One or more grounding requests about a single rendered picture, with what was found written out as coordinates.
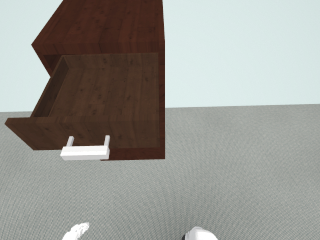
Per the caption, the drawer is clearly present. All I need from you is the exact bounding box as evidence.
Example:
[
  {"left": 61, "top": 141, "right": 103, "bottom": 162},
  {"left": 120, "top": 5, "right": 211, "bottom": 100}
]
[{"left": 4, "top": 52, "right": 160, "bottom": 151}]

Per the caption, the cabinet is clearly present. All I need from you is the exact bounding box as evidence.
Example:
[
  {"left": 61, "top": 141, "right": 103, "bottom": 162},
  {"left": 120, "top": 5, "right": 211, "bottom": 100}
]
[{"left": 31, "top": 0, "right": 165, "bottom": 161}]

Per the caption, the left robot hand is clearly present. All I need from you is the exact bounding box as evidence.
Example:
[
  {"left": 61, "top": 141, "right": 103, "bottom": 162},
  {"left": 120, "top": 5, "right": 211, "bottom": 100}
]
[{"left": 62, "top": 222, "right": 90, "bottom": 240}]

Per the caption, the handle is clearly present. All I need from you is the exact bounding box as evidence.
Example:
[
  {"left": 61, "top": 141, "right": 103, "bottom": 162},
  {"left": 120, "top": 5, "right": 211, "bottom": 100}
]
[{"left": 60, "top": 135, "right": 110, "bottom": 161}]

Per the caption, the robot right thigh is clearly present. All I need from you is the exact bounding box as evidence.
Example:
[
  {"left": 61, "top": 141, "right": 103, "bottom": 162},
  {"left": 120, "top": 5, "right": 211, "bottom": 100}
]
[{"left": 185, "top": 228, "right": 218, "bottom": 240}]

